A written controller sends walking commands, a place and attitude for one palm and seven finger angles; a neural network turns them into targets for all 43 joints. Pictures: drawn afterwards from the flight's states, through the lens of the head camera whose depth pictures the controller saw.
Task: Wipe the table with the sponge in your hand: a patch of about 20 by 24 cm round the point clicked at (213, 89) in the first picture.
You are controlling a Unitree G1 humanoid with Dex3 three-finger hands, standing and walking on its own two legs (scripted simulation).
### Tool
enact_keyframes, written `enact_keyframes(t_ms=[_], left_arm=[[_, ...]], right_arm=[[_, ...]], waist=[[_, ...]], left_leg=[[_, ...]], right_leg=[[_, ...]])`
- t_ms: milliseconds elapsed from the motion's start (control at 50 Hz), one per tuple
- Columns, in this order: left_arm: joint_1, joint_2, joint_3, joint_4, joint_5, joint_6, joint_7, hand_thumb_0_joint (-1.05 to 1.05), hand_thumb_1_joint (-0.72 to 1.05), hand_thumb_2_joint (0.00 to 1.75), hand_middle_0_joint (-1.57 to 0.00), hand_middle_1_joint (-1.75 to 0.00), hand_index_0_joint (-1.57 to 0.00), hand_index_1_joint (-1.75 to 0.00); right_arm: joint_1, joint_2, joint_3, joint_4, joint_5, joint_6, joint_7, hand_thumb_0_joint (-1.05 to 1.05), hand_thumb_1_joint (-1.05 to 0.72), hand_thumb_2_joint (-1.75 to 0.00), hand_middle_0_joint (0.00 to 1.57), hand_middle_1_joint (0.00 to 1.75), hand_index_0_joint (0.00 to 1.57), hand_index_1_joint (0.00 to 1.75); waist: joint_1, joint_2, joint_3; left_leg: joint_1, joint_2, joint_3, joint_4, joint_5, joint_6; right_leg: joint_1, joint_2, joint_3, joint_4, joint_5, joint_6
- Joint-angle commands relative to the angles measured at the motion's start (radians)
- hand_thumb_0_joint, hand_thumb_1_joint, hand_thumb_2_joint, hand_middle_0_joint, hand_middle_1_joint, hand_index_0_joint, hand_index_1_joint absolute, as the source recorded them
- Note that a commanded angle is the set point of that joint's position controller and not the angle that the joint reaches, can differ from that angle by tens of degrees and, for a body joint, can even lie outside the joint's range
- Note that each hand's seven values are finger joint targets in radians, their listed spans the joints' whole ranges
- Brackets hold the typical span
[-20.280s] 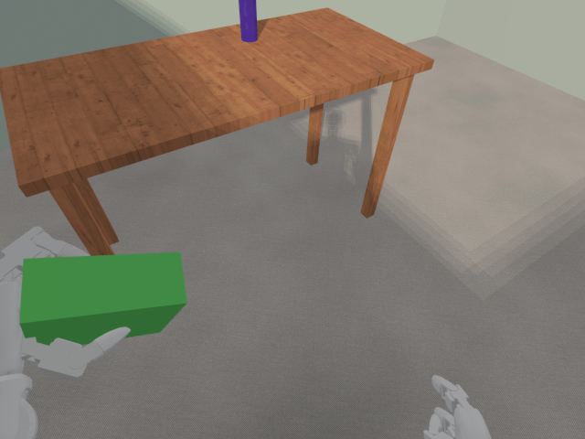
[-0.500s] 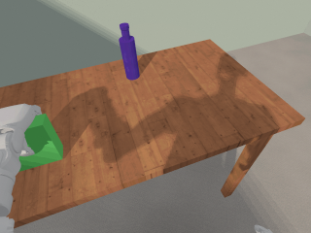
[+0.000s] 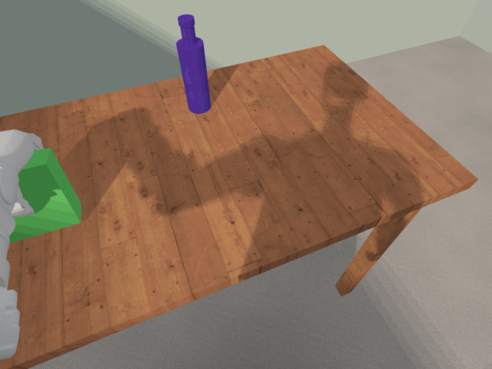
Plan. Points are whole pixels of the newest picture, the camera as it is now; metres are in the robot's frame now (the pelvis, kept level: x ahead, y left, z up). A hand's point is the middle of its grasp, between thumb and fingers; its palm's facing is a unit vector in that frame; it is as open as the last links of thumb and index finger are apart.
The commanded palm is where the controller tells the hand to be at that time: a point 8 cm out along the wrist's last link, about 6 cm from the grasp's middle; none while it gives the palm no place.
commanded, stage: wipe forward along the first lane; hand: left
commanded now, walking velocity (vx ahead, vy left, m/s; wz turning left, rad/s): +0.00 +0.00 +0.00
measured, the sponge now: (31, 207) +0.36 +0.39 +0.05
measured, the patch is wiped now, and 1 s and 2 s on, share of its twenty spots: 0.35 0.50 0.70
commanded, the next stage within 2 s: slide across to the middle lane in 0.08 s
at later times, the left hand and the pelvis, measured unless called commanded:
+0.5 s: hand (34, 170) +0.39 +0.37 +0.10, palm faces -0.10 +0.02 -0.99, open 10.0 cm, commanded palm +0.39 +0.35 +0.15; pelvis +0.01 +0.01 +0.00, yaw +1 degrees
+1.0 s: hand (68, 161) +0.42 +0.33 +0.10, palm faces -0.08 +0.01 -1.00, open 10.0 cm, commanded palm +0.40 +0.30 +0.14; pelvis +0.03 +0.00 +0.01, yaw +1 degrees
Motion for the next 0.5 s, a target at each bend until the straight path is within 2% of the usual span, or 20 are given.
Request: enact_keyframes(t_ms=[0,60,80,100,120,140,160,180,200,240,280,300,340,380,400,420,440,480], left_arm=[[-0.281,0.301,0.07,-0.125,0.025,0.008,0.066,0.0,0.1,1.3,-1.2,-1.6,-1.2,-1.6],[-0.273,0.303,0.071,-0.106,0.024,0.008,0.077,0.0,0.1,1.3,-1.2,-1.6,-1.2,-1.6],[-0.26,0.298,0.072,-0.101,0.021,0.009,0.081,0.0,0.1,1.3,-1.2,-1.6,-1.2,-1.6],[-0.263,0.318,0.093,-0.11,0.019,0.004,0.08,0.0,0.1,1.3,-1.2,-1.6,-1.2,-1.6],[-0.291,0.281,0.049,-0.107,0.021,0.006,0.08,0.0,0.1,1.3,-1.2,-1.6,-1.2,-1.6],[-0.304,0.278,0.046,-0.103,0.021,0.008,0.083,0.0,0.1,1.3,-1.2,-1.6,-1.2,-1.6],[-0.28,0.294,0.063,-0.091,0.02,0.012,0.085,0.0,0.1,1.3,-1.2,-1.6,-1.2,-1.6],[-0.286,0.284,0.052,-0.108,0.018,0.014,0.085,0.0,0.1,1.3,-1.2,-1.6,-1.2,-1.6],[-0.31,0.294,0.061,-0.146,0.015,0.008,0.082,0.0,0.1,1.3,-1.2,-1.6,-1.2,-1.6],[-0.361,0.22,-0.01,-0.203,0.013,0.008,0.085,0.0,0.1,1.3,-1.2,-1.6,-1.2,-1.6],[-0.368,0.218,-0.007,-0.204,-0.001,0.016,0.091,0.0,0.1,1.3,-1.2,-1.6,-1.2,-1.6],[-0.368,0.241,0.022,-0.221,-0.015,0.015,0.091,0.0,0.1,1.3,-1.2,-1.6,-1.2,-1.6],[-0.391,0.204,-0.005,-0.271,-0.038,0.017,0.096,0.0,0.1,1.3,-1.2,-1.6,-1.2,-1.6],[-0.384,0.147,-0.046,-0.272,-0.053,0.035,0.096,0.0,0.1,1.3,-1.2,-1.6,-1.2,-1.6],[-0.369,0.147,-0.035,-0.294,-0.058,0.04,0.094,0.0,0.1,1.3,-1.2,-1.6,-1.2,-1.6],[-0.369,0.122,-0.065,-0.299,-0.058,0.057,0.091,0.0,0.1,1.3,-1.2,-1.6,-1.2,-1.6],[-0.39,0.135,-0.061,-0.304,-0.053,0.069,0.094,0.0,0.1,1.3,-1.2,-1.6,-1.2,-1.6],[-0.388,0.127,-0.069,-0.298,-0.043,0.095,0.095,0.0,0.1,1.3,-1.2,-1.6,-1.2,-1.6]], right_arm=[[0.003,-0.167,-0.054,-0.1,0.0,-0.024,-0.005,0.0,-0.9,-0.9,0.2,0.3,0.2,0.3],[0.018,-0.172,-0.06,-0.09,0.0,-0.016,-0.002,0.0,-0.9,-0.9,0.2,0.3,0.2,0.3],[0.018,-0.173,-0.061,-0.089,0.001,-0.013,0.0,0.0,-0.9,-0.9,0.2,0.3,0.2,0.3],[0.013,-0.174,-0.06,-0.087,0.0,-0.014,0.001,0.0,-0.9,-0.9,0.2,0.3,0.2,0.3],[0.024,-0.173,-0.059,-0.089,0.0,-0.014,0.002,0.0,-0.9,-0.9,0.2,0.3,0.2,0.3],[0.026,-0.173,-0.062,-0.082,0.002,-0.014,0.004,0.0,-0.9,-0.9,0.2,0.3,0.2,0.3],[0.024,-0.175,-0.063,-0.083,0.001,-0.013,0.005,0.0,-0.9,-0.9,0.2,0.3,0.2,0.3],[0.018,-0.172,-0.061,-0.087,0.003,-0.012,0.006,0.0,-0.9,-0.9,0.2,0.3,0.2,0.3],[0.008,-0.171,-0.061,-0.088,0.003,-0.015,0.003,0.0,-0.9,-0.9,0.2,0.3,0.2,0.3],[0.009,-0.156,-0.064,-0.092,0.004,-0.019,0.005,0.0,-0.9,-0.9,0.2,0.3,0.2,0.3],[0.004,-0.156,-0.062,-0.089,0.005,-0.023,0.002,0.0,-0.9,-0.9,0.2,0.3,0.2,0.3],[-0.005,-0.156,-0.059,-0.091,0.007,-0.028,-0.002,0.0,-0.9,-0.9,0.2,0.3,0.2,0.3],[-0.012,-0.147,-0.061,-0.094,0.01,-0.033,-0.004,0.0,-0.9,-0.9,0.2,0.3,0.2,0.3],[-0.027,-0.142,-0.057,-0.095,0.012,-0.04,-0.003,0.0,-0.9,-0.9,0.2,0.3,0.2,0.3],[-0.039,-0.141,-0.056,-0.098,0.013,-0.046,-0.004,0.0,-0.9,-0.9,0.2,0.3,0.2,0.3],[-0.04,-0.141,-0.053,-0.101,0.012,-0.045,-0.002,0.0,-0.9,-0.9,0.2,0.3,0.2,0.3],[-0.046,-0.141,-0.052,-0.094,0.014,-0.046,-0.002,0.0,-0.9,-0.9,0.2,0.3,0.2,0.3],[-0.057,-0.141,-0.046,-0.101,0.014,-0.047,0.0,0.0,-0.9,-0.9,0.2,0.3,0.2,0.3]], waist=[[-0.011,-0.003,-0.226],[-0.023,-0.03,-0.233],[-0.02,-0.029,-0.227],[-0.013,-0.009,-0.234],[-0.029,-0.011,-0.222],[-0.036,-0.022,-0.219],[-0.026,-0.028,-0.22],[-0.027,-0.022,-0.224],[-0.021,0.008,-0.248],[-0.038,0.048,-0.26],[-0.04,0.019,-0.249],[-0.03,0.022,-0.26],[-0.033,0.043,-0.288],[-0.039,0.043,-0.263],[-0.026,0.058,-0.277],[-0.03,0.06,-0.265],[-0.035,0.052,-0.259],[-0.03,0.037,-0.241]], left_leg=[[0.212,-0.058,0.013,-0.074,0.103,0.064],[0.21,-0.059,0.023,-0.057,0.128,0.067],[0.204,-0.059,0.025,-0.058,0.123,0.066],[0.21,-0.056,0.018,-0.065,0.14,0.064],[0.213,-0.059,0.016,-0.062,0.133,0.067],[0.217,-0.055,0.018,-0.061,0.122,0.067],[0.207,-0.057,0.018,-0.062,0.117,0.067],[0.211,-0.057,0.022,-0.063,0.121,0.067],[0.232,-0.056,0.015,-0.071,0.139,0.066],[0.279,-0.056,0.015,-0.069,0.133,0.067],[0.279,-0.053,0.01,-0.076,0.108,0.068],[0.284,-0.053,0.008,-0.086,0.121,0.068],[0.318,-0.055,0.011,-0.085,0.144,0.067],[0.328,-0.053,0.008,-0.093,0.131,0.064],[0.344,-0.052,0.003,-0.101,0.16,0.063],[0.348,-0.057,0.007,-0.1,0.149,0.065],[0.348,-0.055,0.009,-0.104,0.138,0.063],[0.334,-0.058,0.006,-0.115,0.129,0.062]], right_leg=[[-0.003,0.08,-0.026,-0.091,0.102,-0.091],[0.0,0.08,-0.026,-0.089,0.136,-0.086],[0.001,0.079,-0.025,-0.09,0.133,-0.085],[0.002,0.081,-0.025,-0.087,0.142,-0.091],[-0.014,0.083,-0.032,-0.086,0.132,-0.089],[-0.027,0.082,-0.03,-0.087,0.121,-0.086],[-0.014,0.081,-0.028,-0.092,0.119,-0.086],[-0.005,0.081,-0.026,-0.093,0.126,-0.085],[0.002,0.08,-0.022,-0.094,0.133,-0.09],[-0.02,0.081,-0.028,-0.094,0.117,-0.089],[-0.015,0.081,-0.026,-0.105,0.104,-0.087],[0.004,0.08,-0.024,-0.11,0.115,-0.09],[0.022,0.078,-0.029,-0.108,0.133,-0.088],[0.011,0.077,-0.032,-0.115,0.125,-0.086],[0.023,0.077,-0.032,-0.115,0.142,-0.091],[0.025,0.078,-0.035,-0.121,0.138,-0.09],[0.026,0.075,-0.034,-0.122,0.131,-0.087],[0.036,0.074,-0.036,-0.126,0.125,-0.088]])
